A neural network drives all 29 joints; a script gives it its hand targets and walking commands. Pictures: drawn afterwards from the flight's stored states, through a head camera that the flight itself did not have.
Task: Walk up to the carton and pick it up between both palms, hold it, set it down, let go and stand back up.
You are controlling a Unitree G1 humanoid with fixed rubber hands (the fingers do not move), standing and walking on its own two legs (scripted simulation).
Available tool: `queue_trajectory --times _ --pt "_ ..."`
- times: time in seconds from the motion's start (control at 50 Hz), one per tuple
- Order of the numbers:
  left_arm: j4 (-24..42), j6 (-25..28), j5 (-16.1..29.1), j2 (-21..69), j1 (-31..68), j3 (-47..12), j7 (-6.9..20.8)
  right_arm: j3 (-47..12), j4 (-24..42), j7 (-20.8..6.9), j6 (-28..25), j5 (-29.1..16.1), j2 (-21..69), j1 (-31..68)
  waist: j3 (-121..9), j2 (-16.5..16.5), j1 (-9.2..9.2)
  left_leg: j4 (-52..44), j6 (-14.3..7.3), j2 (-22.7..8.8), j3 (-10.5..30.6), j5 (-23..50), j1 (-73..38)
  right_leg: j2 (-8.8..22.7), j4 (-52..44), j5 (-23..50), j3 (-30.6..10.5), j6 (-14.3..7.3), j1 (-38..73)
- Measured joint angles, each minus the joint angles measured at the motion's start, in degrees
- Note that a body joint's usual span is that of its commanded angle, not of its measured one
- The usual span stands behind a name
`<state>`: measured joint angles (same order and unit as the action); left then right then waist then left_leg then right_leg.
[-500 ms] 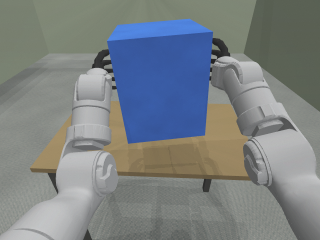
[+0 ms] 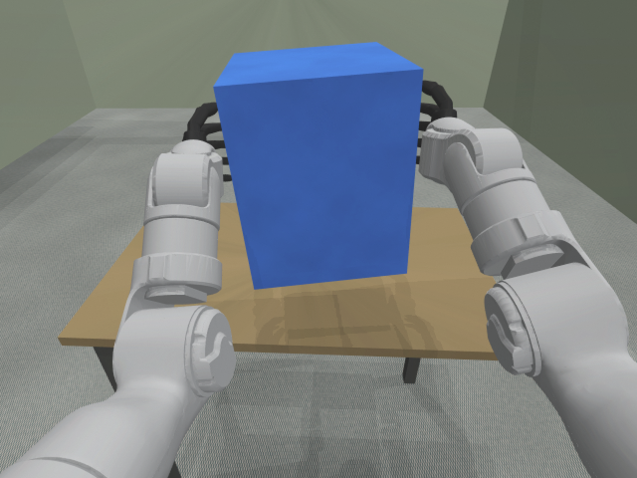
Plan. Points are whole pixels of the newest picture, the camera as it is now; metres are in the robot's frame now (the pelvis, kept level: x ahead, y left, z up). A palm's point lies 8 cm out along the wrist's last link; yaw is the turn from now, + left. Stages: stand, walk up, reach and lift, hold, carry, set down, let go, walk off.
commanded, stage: hold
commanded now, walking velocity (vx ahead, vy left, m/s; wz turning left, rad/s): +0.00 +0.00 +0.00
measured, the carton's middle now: (318, 160) +0.43 +0.00 +0.27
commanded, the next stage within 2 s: set down in 1.64 s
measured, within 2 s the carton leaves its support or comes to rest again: neither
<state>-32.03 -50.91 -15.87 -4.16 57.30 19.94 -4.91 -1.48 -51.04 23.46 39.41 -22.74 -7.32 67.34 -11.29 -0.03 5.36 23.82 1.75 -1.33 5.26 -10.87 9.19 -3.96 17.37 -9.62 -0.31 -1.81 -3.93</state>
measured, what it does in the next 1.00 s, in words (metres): stands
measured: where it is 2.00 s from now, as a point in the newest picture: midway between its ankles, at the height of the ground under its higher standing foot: outside the picture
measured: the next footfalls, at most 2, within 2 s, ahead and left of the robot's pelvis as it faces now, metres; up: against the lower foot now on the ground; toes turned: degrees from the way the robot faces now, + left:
none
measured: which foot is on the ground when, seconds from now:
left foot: down 0.00-1.00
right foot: down 0.00-1.00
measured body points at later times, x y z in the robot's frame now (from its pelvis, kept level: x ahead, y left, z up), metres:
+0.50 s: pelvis +0.00 +0.00 +0.00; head -0.11 +0.02 +0.44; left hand +0.38 +0.15 +0.30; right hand +0.37 -0.13 +0.32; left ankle +0.03 +0.13 -0.75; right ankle +0.00 -0.10 -0.75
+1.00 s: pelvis +0.00 +0.00 +0.00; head -0.10 +0.02 +0.44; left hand +0.39 +0.15 +0.29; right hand +0.38 -0.13 +0.32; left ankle +0.03 +0.13 -0.75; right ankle +0.00 -0.10 -0.75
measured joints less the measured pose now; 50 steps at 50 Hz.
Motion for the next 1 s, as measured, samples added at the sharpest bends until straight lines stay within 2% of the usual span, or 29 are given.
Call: queue_trajectory --times 0.44,1.0 --pt "-2.17 0.58 -0.34 -0.38 1.49 0.72 0.4 0.59 -2.11 -0.12 0.04 0.82 0.06 1.86 -0.45 0.1 -0.77 -0.54 0.05 -0.06 -0.21 0.47 0.14 -0.03 -0.08 0.31 -0.26 -0.05 -0.42" --pt "-1.15 0.23 0.27 -0.11 0.81 -0.25 -0.31 0.28 -1.33 -0.41 -0.12 0.19 -0.35 0.96 -0.25 0.0 -0.11 -0.02 -0.11 0.12 0.01 0.13 0.4 0.08 -0.05 0.12 -0.11 0.1 -0.36"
